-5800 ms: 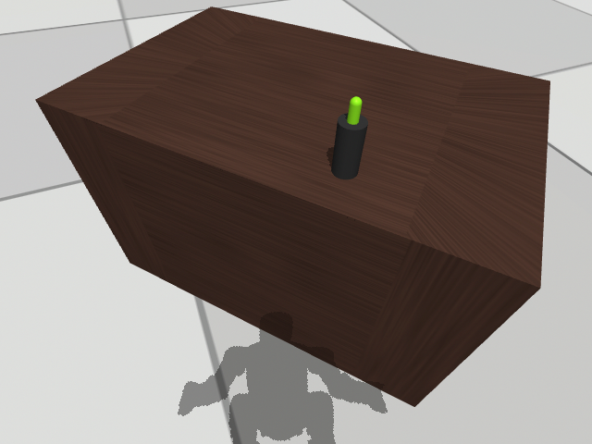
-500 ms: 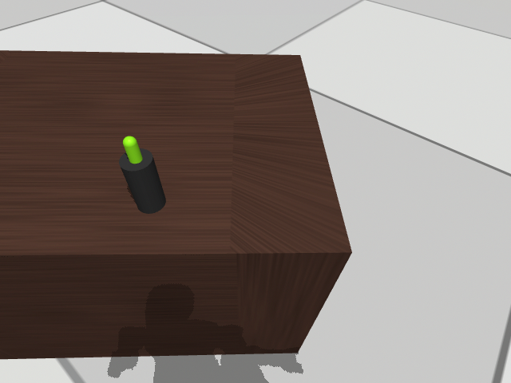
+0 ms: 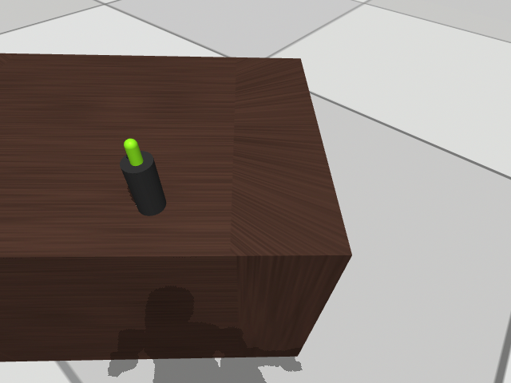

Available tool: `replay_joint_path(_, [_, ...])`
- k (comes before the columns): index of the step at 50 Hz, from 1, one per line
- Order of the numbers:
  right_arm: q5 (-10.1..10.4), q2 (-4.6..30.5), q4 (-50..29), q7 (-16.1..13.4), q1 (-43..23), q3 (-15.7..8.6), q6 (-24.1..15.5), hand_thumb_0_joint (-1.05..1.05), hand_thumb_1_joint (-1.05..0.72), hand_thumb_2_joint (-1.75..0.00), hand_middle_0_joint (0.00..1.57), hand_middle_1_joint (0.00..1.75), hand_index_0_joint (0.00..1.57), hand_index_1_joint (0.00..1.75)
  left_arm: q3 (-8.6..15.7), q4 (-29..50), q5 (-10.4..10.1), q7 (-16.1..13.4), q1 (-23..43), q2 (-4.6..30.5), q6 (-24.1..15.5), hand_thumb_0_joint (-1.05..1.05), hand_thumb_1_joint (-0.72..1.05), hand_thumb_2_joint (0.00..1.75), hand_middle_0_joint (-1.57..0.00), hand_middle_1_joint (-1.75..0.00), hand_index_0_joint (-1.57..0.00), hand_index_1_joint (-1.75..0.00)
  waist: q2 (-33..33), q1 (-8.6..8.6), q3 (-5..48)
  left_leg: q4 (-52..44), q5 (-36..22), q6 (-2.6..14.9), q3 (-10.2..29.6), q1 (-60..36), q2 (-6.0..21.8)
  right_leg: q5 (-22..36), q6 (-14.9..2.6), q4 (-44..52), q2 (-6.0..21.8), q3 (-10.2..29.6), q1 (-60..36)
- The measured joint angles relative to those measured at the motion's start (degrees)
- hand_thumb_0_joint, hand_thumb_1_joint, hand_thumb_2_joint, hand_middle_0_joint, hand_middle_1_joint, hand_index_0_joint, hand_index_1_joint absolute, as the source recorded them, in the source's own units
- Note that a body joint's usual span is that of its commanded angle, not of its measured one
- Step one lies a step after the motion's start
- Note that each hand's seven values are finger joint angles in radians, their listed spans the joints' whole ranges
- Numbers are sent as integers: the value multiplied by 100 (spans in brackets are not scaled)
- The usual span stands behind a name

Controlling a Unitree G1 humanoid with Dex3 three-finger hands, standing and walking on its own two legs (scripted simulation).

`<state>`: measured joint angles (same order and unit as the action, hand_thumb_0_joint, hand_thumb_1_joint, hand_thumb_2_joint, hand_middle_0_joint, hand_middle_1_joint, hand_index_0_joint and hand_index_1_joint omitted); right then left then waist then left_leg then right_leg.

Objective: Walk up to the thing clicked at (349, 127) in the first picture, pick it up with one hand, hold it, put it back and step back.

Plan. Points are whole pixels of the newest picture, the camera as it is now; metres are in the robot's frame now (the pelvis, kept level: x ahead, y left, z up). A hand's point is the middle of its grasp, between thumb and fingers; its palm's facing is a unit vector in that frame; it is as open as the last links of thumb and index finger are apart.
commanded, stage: rise first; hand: left
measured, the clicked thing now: (141, 176) +0.45 +0.20 +0.05
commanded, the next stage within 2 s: go down in 1.82 s
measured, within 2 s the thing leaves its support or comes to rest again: neither
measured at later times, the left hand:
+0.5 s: hand (79, 374) +0.16 +0.27 -0.07, palm faces +0.31 -0.88 -0.35, open 15.6 cm
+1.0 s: hand (38, 350) +0.16 +0.27 +0.05, palm faces +0.39 -0.83 -0.40, open 17.5 cm
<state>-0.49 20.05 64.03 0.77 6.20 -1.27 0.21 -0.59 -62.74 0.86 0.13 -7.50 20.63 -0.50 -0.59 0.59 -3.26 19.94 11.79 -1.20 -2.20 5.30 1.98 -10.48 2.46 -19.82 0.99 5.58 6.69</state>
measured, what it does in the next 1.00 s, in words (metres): stands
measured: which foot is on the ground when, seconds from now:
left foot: down 0.00-1.00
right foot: down 0.00-1.00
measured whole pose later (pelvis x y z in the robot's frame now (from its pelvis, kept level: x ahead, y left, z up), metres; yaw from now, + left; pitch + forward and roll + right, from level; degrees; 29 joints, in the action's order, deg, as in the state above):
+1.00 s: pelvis +0.00 -0.01 +0.00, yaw +4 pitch -4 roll +0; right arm 0.6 14.5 37.8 -3.0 13.8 -8.8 -5.8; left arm 15.4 0.5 -2.4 -2.4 -24.9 18.1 -9.6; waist 2.5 -2.1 -2.3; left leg 24.2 13.2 -2.1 2.4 7.1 1.7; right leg -13.5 1.5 -24.1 1.2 1.0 6.6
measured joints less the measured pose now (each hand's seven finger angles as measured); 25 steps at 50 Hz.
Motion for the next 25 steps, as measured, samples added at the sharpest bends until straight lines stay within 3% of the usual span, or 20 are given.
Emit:
replay_joint_path(3, [1,8,14,2,16,-4,1,0,-90,-90,20,30,20,30,4,-10,6,6,-14,-3,2,1,90,89,-20,-30,-20,-30,9,-1,-10,-5,-6,0,6,6,-1,3,-1,3,2,-6,4])
replay_joint_path(6, [370,-62,-625,-151,136,59,-205,1,-86,-86,17,26,17,26,46,534,-328,-136,0,-75,-129,1,86,85,-17,-26,-17,-26,10,45,-82,360,103,1,121,360,-13,-113,-2,-292,8,-110,279])
replay_joint_path(8, [467,-171,-857,-240,15,-37,-434,1,-80,-80,14,22,14,22,194,777,-440,-225,176,-179,-322,1,80,79,-15,-22,-14,-22,0,25,-128,556,147,-8,165,596,-13,-160,-10,-469,3,-146,490])
replay_joint_path(11, [405,-290,-945,-351,-294,-285,-583,1,-66,-66,11,16,11,16,501,1012,-414,-332,469,-315,-436,1,66,65,-12,-17,-11,-17,11,-27,-63,774,191,-15,206,919,-5,-194,-14,-648,-10,-178,783])
replay_joint_path(15, [281,-409,-1278,-364,-275,-535,-646,1,-42,-45,8,11,8,10,785,1641,-294,-369,363,-424,-482,1,44,44,-9,-11,-9,-11,49,-92,134,767,186,-25,267,1015,-6,-191,-27,-606,-8,-239,838])
replay_joint_path(25, [238,-645,-2210,-429,460,-318,-514,0,16,-13,6,6,6,6,936,3421,-302,-460,-737,-358,-316,1,-13,12,-5,-6,-6,-5,177,-205,386,600,239,-39,372,637,-33,-307,-48,-478,26,-361,429])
